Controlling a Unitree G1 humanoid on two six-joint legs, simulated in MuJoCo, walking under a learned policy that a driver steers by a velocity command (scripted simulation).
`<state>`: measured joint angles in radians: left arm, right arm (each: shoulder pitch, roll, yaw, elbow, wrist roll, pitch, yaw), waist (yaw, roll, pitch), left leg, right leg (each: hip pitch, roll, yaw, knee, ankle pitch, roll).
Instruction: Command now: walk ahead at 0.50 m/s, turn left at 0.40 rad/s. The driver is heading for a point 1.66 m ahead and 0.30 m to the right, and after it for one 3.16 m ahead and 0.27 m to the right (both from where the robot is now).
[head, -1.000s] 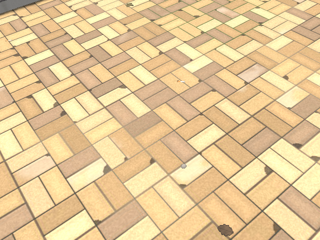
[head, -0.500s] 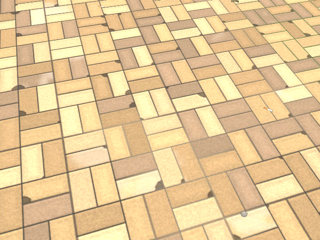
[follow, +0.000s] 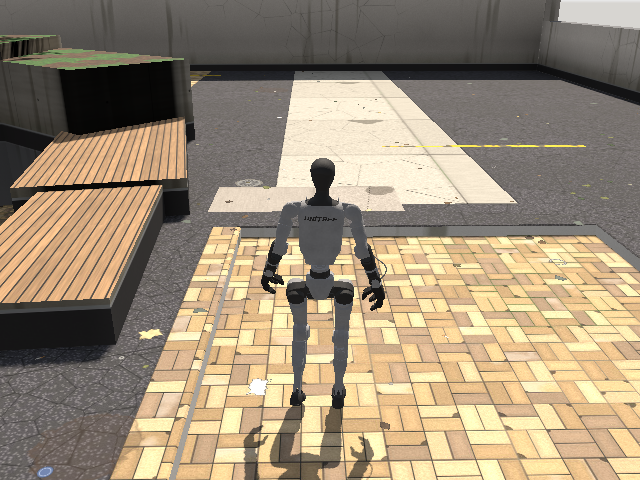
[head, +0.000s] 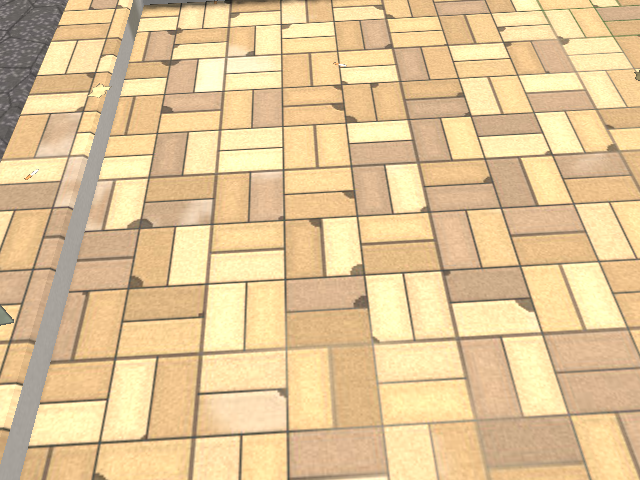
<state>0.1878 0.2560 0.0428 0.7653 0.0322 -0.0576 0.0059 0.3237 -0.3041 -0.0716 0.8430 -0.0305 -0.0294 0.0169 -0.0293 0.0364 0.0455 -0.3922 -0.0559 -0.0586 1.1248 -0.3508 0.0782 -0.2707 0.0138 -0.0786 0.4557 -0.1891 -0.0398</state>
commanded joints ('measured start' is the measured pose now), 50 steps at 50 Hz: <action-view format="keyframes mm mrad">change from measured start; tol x32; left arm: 1 99 94 21 2 -12 -36 -11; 50 105 129 58 70 -28 31 -10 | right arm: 1 46 -26 -1 -46 -8 8 18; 13 -332 -5 45 -155 -8 -10 36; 18 156 -186 -18 -20 -50 -39 -12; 50 -59 -46 19 -24 4 -78 -19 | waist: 1 15 -136 -34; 19 -95 181 -352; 38 -20 8 75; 46 117 -320 -320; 50 38 17 -25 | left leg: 1 -153 60 -48 6 51 -9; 16 177 15 155 -663 192 47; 19 708 487 -612 -845 99 237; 25 266 259 -127 -968 336 125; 37 402 268 153 -1017 541 77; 43 543 295 245 -570 1197 37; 45 219 235 275 -33 707 -5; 46 -215 -24 187 329 -152 -61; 50 -244 153 3 118 39 -61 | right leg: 1 134 -269 264 -259 192 -125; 16 258 -232 12 7 695 -82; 20 -406 -49 97 787 -283 -26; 35 -380 -84 56 300 219 10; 43 -121 68 -89 129 -37 -131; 46 586 -369 804 -123 -24 -407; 50 192 -232 454 -209 247 -283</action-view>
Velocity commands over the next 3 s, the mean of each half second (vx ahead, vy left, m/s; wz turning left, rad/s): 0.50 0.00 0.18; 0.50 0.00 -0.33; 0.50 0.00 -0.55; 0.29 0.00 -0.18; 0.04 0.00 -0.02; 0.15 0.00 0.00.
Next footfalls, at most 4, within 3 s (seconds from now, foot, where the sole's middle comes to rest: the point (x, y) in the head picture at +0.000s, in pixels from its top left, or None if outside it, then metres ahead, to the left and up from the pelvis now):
0.34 left None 0.32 0.13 -0.78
0.88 right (356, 413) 0.62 -0.04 -0.78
1.40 left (312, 287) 0.96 0.05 -0.78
1.84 right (420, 262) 1.02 -0.23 -0.78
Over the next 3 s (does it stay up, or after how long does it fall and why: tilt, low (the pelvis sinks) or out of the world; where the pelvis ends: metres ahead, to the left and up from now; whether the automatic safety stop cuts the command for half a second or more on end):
stays up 1.05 -0.17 -0.01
